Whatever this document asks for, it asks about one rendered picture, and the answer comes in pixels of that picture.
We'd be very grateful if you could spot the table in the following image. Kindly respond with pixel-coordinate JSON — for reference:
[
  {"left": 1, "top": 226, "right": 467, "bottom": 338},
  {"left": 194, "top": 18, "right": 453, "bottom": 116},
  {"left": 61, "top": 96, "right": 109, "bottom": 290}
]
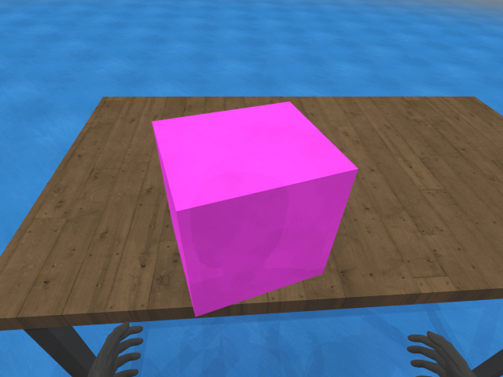
[{"left": 0, "top": 97, "right": 503, "bottom": 377}]

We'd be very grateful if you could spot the robot right hand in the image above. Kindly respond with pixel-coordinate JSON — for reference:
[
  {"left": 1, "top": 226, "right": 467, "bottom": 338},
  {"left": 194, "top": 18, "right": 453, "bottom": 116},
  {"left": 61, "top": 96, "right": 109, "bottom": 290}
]
[{"left": 407, "top": 331, "right": 477, "bottom": 377}]

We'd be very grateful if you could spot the robot left hand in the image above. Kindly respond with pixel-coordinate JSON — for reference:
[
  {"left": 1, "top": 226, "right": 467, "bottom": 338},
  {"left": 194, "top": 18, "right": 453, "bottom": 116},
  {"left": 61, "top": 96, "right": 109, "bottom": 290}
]
[{"left": 87, "top": 321, "right": 143, "bottom": 377}]

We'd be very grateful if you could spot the carton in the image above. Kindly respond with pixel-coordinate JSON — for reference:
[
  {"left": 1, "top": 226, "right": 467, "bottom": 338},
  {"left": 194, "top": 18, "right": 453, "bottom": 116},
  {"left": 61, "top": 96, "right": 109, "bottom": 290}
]
[{"left": 152, "top": 101, "right": 358, "bottom": 317}]

